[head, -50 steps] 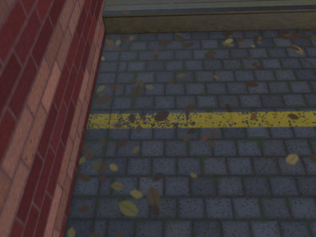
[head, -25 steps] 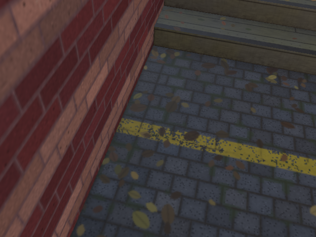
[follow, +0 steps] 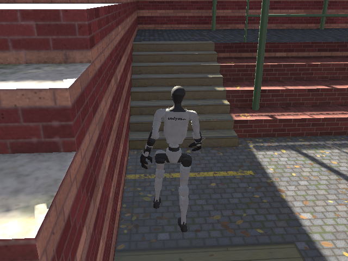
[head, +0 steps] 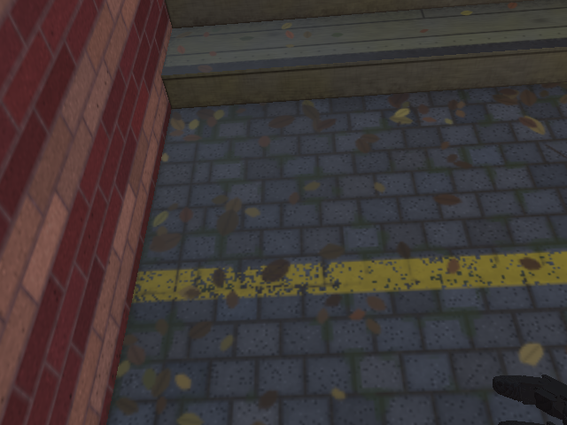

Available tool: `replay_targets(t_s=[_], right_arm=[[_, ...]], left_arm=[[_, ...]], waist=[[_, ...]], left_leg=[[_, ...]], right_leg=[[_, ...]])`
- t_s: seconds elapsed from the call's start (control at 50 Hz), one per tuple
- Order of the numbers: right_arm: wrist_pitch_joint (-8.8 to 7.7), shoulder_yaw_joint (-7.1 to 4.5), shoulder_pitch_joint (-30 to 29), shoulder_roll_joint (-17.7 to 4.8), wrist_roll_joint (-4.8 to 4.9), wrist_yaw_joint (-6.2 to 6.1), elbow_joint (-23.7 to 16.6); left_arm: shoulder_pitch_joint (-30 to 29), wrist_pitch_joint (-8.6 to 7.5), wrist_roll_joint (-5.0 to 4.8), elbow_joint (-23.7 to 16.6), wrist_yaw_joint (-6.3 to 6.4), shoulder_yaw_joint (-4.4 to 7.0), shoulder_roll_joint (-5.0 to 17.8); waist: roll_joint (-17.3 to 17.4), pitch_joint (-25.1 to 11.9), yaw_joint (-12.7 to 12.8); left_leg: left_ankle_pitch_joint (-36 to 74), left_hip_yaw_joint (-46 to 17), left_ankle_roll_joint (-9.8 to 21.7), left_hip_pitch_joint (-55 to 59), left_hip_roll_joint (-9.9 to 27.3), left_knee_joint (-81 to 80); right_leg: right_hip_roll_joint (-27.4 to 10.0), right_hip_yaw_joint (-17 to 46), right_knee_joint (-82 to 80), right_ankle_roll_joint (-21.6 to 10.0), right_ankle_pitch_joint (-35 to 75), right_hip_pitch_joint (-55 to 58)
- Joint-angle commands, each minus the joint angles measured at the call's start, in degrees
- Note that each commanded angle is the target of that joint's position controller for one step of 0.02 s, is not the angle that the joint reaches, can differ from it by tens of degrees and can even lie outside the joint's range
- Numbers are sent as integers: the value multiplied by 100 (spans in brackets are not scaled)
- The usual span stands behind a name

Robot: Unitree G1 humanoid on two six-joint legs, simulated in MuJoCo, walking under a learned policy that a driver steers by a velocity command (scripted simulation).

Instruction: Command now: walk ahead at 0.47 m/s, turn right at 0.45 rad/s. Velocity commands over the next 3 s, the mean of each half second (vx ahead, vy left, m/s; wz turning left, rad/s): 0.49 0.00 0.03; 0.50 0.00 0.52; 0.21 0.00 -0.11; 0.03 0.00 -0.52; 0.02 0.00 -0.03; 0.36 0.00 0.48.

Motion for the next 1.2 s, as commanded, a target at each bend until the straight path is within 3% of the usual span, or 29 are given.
replay_targets(t_s=[0.02,0.1,0.14,0.16,0.18,0.2,0.22,0.24,0.28,0.34,0.42,0.48,0.54,0.58,0.6,0.62,0.64,0.68,0.74,0.86,0.98,1.02,1.04,1.06,1.08,1.1,1.12,1.16,1.2], right_arm=[[-163,-24,-1240,-300,-7,95,-637],[-153,-168,-781,-608,23,52,-500],[-143,-337,289,-931,17,-50,-222],[-122,-370,1284,-1096,-52,-70,-31],[-83,-437,2117,-1445,-169,-87,113],[-84,-366,2279,-1110,-64,-5,354],[-52,-265,1702,-775,64,-29,247],[15,-219,1279,-639,53,-63,150],[47,-163,941,-582,-28,-63,125],[27,-135,1113,-543,87,-117,198],[69,-253,1235,-1008,115,-178,295],[61,-237,1639,-1041,262,-166,415],[213,-272,1740,-1012,204,-180,338],[221,-152,1817,-612,128,-170,284],[209,-7,2062,-126,-9,-166,182],[148,-7,2587,-230,270,-174,-44],[189,-142,2339,-744,337,-217,93],[270,-191,1699,-768,217,-211,19],[390,-224,1562,-581,186,-169,-74],[471,-119,972,-270,89,11,-426],[506,-71,107,-559,104,131,-890],[535,-148,440,-781,-17,89,-937],[528,-271,1257,-969,-44,35,-745],[522,-426,2096,-1368,-66,-52,-514],[458,-453,2185,-2021,-221,-132,-527],[378,-353,2455,-1673,-240,-41,-608],[315,-284,2262,-1398,-189,14,-504],[299,-132,1569,-982,-129,-20,-437],[285,-50,1157,-885,-236,-133,-344]], left_arm=[[277,20,-29,-118,90,288,976],[-40,33,-81,-152,91,379,1108],[-344,34,-25,-218,54,407,1207],[-562,9,59,-349,27,363,1090],[264,-46,114,-323,4,252,544],[628,-129,-70,-211,25,210,683],[68,-200,-152,-298,11,278,1065],[-637,-285,-135,-443,-11,245,1124],[-1209,-363,39,-618,14,283,1101],[-1331,-367,109,-781,-12,182,798],[-2138,-354,164,-993,-72,-14,535],[-2482,-318,103,-1129,-153,44,774],[-2354,-417,57,-1126,-181,174,1024],[-1420,-454,110,-957,-127,317,1262],[-545,-419,153,-861,-81,399,1635],[-364,-345,223,-718,-158,451,1913],[-666,-349,174,-807,-182,342,1378],[-1215,-337,180,-816,-174,204,979],[-1534,-391,206,-673,-155,173,797],[-1523,-404,174,-366,-135,320,1213],[-1284,-343,-2,-228,-214,457,1786],[-1319,-284,-100,-210,-236,484,1937],[-1308,-242,-121,-179,-233,426,1837],[-1095,-269,12,-138,-227,278,1472],[-408,-339,342,-293,-250,26,717],[-395,-412,25,-100,-242,53,1158],[-1076,-404,-230,-272,-225,181,1605],[-1564,-266,36,-415,-142,129,1447],[-1296,-63,108,-289,-119,143,1307]], waist=[[-895,465,138],[-1178,329,-199],[-1205,-356,-817],[-1048,-1132,-1243],[525,-2172,-977],[1676,-2577,-894],[1129,-1478,-853],[472,-724,-851],[-19,-43,-579],[170,27,-406],[147,94,-561],[23,30,-677],[89,-45,-490],[-42,-483,6],[-1109,-1290,202],[-2793,-1596,-109],[-1723,-916,-13],[-861,-190,-124],[-1013,79,-361],[-771,258,-319],[-512,442,-39],[-578,194,-343],[-447,-206,-819],[-150,-714,-1132],[1726,-1301,-577],[1107,-2466,-1014],[440,-1703,-1154],[25,-740,-815],[-89,-700,-404]], left_leg=[[341,228,5,39,-240,-665],[-115,269,260,1168,-322,-896],[-241,462,615,2464,-439,-1143],[-166,-72,947,4034,59,-841],[-559,-2298,1786,6091,1488,-639],[-1543,-4348,2296,6350,2094,-1672],[-2215,-3964,2119,5568,1834,-1941],[-2007,-3130,1927,4595,1519,-2110],[-917,-2300,1780,3337,1052,-2385],[-131,-1890,1885,3030,792,-2634],[67,-1144,1602,2127,456,-2556],[-558,-1499,1462,1963,594,-2486],[-1319,-1789,1182,2173,594,-1751],[-1376,-1494,851,1795,128,-402],[-3024,-779,560,1020,-375,1565],[-3683,-371,424,-486,-531,3041],[-3124,-552,345,-883,-167,3675],[-2156,-339,283,-709,165,3634],[-1701,-205,228,-208,453,3194],[-755,35,106,2,568,1420],[-755,577,374,626,373,133],[-1203,789,586,1352,34,-168],[-893,858,732,2452,-245,-599],[-307,598,903,3858,-121,-670],[1249,-2335,1913,5655,1758,-709],[911,-3770,2647,5765,2554,-1559],[1258,-2678,2344,5269,2243,-1676],[2020,-1292,1855,4288,1783,-1586],[2904,-827,1685,3328,1746,-1850]], right_leg=[[-1226,960,-507,-626,1437,-114],[-1330,968,45,-453,2875,11],[-1051,628,1471,-228,4860,132],[-854,624,2757,-72,4412,-636],[-46,263,4911,293,1203,-2322],[273,448,6004,373,-1509,-3191],[-159,314,6380,361,-1213,-3753],[-390,63,6260,341,-698,-3792],[-714,-165,5597,373,-134,-3589],[-878,-326,4524,561,-37,-3518],[-694,-641,2542,728,1028,-2551],[-469,-525,1809,783,1817,-1793],[-474,-460,1355,595,1499,-1304],[-854,-224,1131,262,1001,37],[-2069,983,1073,-107,709,1333],[-3019,3676,146,-870,-1096,1855],[-2753,3517,-142,-759,-1964,1338],[-2237,1790,-160,-491,-602,302],[-1851,547,-501,-416,800,-448],[-1795,-779,-713,-559,1825,-491],[-1919,-1394,-437,-428,2066,23],[-1886,-1500,442,-316,3922,129],[-1671,-1700,1505,-168,4523,-94],[-1309,-1889,2856,81,3583,-896],[-392,-1722,5251,545,-1688,-3208],[-1,-273,6331,643,-2436,-3523],[-210,-69,6386,631,-2080,-3867],[-672,-305,5524,603,-1302,-3905],[-710,-146,5165,700,-776,-2915]])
